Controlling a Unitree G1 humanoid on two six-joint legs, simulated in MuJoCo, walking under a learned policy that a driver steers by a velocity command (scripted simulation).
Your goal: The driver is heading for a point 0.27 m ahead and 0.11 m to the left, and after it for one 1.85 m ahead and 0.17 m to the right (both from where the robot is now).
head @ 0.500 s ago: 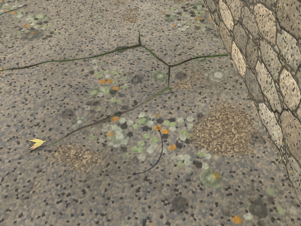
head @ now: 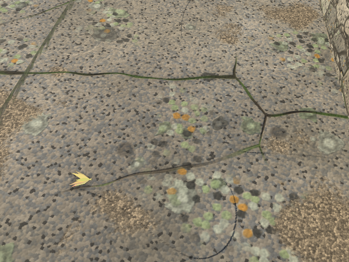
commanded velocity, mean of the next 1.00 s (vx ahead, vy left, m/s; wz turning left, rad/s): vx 0.17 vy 0.00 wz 0.33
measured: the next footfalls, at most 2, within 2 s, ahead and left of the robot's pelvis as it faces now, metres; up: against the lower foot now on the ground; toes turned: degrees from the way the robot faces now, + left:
right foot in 0.26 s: +0.34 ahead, -0.12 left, +0.00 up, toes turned +10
left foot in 0.70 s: +0.24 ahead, +0.10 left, +0.00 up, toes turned +23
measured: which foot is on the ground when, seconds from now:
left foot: down 0.00-0.24, up 0.26-0.68, down 0.70-1.00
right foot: up 0.00-0.24, down 0.26-0.70, up 0.72-1.00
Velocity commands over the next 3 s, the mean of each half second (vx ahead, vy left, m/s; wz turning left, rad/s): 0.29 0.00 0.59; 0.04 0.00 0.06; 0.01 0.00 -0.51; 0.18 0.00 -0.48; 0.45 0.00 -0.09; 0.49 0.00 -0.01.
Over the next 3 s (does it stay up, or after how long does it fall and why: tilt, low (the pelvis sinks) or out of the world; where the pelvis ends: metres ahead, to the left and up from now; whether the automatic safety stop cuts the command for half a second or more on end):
stays up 0.72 -0.22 0.00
